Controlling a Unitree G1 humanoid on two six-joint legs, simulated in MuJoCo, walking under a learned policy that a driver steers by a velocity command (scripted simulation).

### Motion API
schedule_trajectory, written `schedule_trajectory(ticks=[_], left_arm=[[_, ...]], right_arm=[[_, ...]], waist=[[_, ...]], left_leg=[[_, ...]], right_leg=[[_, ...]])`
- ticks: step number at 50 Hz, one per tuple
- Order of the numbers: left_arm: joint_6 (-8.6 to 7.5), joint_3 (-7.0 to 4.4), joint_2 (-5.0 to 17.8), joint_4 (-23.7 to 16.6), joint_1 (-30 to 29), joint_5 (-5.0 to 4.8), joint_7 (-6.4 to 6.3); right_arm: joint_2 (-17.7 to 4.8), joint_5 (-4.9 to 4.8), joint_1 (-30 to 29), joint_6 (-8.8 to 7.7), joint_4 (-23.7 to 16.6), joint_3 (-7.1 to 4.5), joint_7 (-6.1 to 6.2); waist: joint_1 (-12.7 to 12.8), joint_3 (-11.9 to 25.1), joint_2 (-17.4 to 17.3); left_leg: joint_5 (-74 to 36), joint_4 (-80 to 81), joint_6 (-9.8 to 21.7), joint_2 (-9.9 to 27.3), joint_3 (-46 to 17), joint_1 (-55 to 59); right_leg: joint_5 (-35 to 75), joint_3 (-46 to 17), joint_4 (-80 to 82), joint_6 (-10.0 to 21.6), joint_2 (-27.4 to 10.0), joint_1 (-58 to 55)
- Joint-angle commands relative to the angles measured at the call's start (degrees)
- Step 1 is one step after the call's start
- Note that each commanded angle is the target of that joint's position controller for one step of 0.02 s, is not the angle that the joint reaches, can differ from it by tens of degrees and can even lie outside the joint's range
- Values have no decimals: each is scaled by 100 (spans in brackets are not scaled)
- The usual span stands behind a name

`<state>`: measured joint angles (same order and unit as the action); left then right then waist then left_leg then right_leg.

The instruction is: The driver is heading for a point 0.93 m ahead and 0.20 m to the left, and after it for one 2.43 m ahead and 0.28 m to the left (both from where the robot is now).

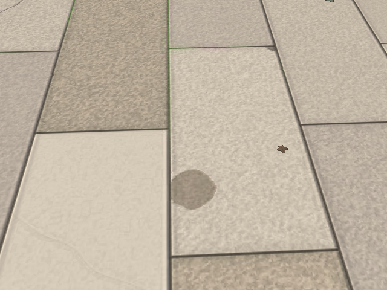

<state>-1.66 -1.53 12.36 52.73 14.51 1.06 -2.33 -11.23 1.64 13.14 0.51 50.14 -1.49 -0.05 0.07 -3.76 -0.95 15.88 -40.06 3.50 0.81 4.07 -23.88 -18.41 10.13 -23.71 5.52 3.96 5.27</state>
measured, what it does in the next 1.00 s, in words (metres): steps on the spot, turning left: left foot, then right foot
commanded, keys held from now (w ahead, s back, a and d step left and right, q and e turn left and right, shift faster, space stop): q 0.60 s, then w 0.40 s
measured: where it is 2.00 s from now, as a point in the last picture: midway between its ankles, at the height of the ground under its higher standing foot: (127, 260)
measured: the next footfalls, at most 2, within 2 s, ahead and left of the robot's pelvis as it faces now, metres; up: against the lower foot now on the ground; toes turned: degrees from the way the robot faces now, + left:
left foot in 0.04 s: +0.09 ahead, +0.09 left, +0.00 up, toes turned +5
right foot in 0.56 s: +0.09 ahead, -0.10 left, +0.00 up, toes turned +24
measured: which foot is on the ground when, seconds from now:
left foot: up 0.00-0.02, down 0.04-0.56, up 0.58-1.00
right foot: down 0.00-0.04, up 0.06-0.54, down 0.56-1.00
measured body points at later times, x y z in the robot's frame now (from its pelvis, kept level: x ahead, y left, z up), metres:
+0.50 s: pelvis +0.02 -0.01 +0.00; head +0.05 +0.00 +0.45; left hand +0.08 +0.28 -0.12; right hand +0.18 -0.26 -0.12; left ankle +0.05 +0.08 -0.73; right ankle +0.05 -0.13 -0.71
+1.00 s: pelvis +0.08 +0.02 +0.01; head +0.09 +0.02 +0.46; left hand -0.07 +0.24 -0.12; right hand +0.33 -0.13 -0.10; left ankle +0.06 +0.13 -0.72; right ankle +0.06 -0.12 -0.73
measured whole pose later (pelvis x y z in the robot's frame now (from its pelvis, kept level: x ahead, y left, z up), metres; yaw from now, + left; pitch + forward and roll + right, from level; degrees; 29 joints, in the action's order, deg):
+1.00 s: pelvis +0.08 +0.02 +0.01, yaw +27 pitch +2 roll +0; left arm -3.5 -3.0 14.1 52.3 24.9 1.3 0.4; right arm -14.6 1.9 7.6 -0.1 46.4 -2.6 -2.8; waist 4.2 0.3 -0.5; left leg 17.0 -33.5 1.3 0.1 1.6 -21.0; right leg -16.3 2.2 -17.1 1.3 -0.2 2.4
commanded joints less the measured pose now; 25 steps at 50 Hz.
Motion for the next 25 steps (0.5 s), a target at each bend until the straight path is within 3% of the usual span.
schedule_trajectory(ticks=[1, 2, 3, 4, 5, 6, 7, 8, 10, 13, 18, 22, 25], left_arm=[[66, -259, 931, -136, 271, -26, -81], [75, -290, 972, -158, 276, -24, -87], [65, -263, 865, -406, 201, -16, -80], [170, -180, 473, -644, 121, -67, -30], [262, -158, 514, -553, 98, 64, -12], [278, -187, 570, -577, -109, 13, 7], [258, -217, 641, -595, -246, -7, 9], [265, -249, 739, -628, -287, 54, 11], [337, -229, 626, -581, -92, 94, 40], [391, -202, 544, -681, -195, 14, 28], [407, -197, 631, -906, -587, -14, 1], [321, -172, 660, -1015, -576, -74, -24], [231, -157, 685, -1025, -226, -136, -57]], right_arm=[[-475, -9, 351, -98, -307, -150, 28], [-614, -7, 692, -162, -260, -204, 45], [-1276, 36, 1129, -223, -277, -381, 90], [-1688, -96, 1310, -148, -216, -509, 98], [-1485, -218, 1262, -87, -206, -478, 75], [-1252, -175, 777, -22, -319, -436, 93], [-1046, -139, 315, 62, -435, -372, 110], [-951, -164, 78, 92, -526, -346, 126], [-966, -119, 54, 75, -571, -355, 100], [-1196, -104, 274, 29, -540, -439, 70], [-1308, -49, 332, 113, -640, -501, 54], [-1365, -15, 186, 152, -737, -544, 15], [-1363, -32, -42, 184, -795, -561, -26]], waist=[[-82, 385, 421], [-285, 613, 102], [-415, 987, -748], [-378, 1284, -1638], [-296, 1242, -668], [-195, 627, -344], [-30, 289, -54], [47, 199, -148], [86, 510, -280], [-11, 685, -314], [-218, 616, -591], [-222, 655, -653], [-75, 714, -722]], left_leg=[[110, 723, 252, -108, 53, 254], [-1094, 1293, 420, 3, -268, 942], [-3651, 1508, 882, 1134, -1871, 1889], [-5719, 1758, 2014, 2203, -3391, 2437], [-4541, 1902, 2025, 2087, -3077, 2163], [-3472, 2099, 1843, 1750, -2668, 1575], [-2606, 2280, 1517, 1369, -2354, 1208], [-2363, 2337, 1309, 1104, -2147, 1078], [-2708, 2249, 1189, 845, -1898, 1124], [-2352, 2229, 1114, 785, -2048, 1342], [-808, 2374, 1061, 741, -2638, 1299], [-967, 2262, 997, 712, -3027, 1201], [-1346, 2124, 815, 632, -3326, 1086]], right_leg=[[5029, -662, -821, 484, -1840, -423], [4562, -435, -1635, 206, -1571, -78], [2384, -81, -3235, -161, -943, 996], [-2031, -433, -4404, -393, 267, 2340], [-1923, -1155, -4863, -446, -173, 2378], [-1421, -1196, -4866, -513, -279, 2580], [-982, -1229, -4477, -570, -412, 2630], [-687, -1209, -4185, -634, -462, 2599], [-416, -1129, -4036, -742, -345, 2376], [-394, -1179, -3457, -840, -337, 2417], [-418, -1294, -2678, -847, -300, 2390], [-558, -1324, -2075, -734, -147, 1943], [-565, -1335, -1178, -561, 9, 1279]])
Over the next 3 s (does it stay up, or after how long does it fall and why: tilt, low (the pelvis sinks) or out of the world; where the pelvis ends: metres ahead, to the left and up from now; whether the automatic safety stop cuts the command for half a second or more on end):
stays up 1.05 0.13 0.01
